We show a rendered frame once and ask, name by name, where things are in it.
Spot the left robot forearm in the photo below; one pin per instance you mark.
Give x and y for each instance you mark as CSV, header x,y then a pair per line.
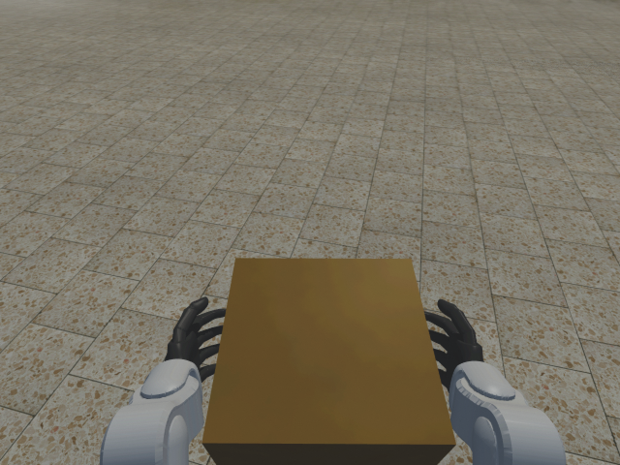
x,y
163,416

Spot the left robot hand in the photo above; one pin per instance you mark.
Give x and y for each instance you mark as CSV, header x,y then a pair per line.
x,y
187,339

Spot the right robot hand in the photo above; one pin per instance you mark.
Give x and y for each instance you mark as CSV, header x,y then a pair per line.
x,y
461,343

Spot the right robot forearm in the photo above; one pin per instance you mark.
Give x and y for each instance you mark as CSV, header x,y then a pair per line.
x,y
496,422

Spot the carton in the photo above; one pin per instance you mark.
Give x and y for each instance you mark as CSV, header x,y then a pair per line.
x,y
326,362

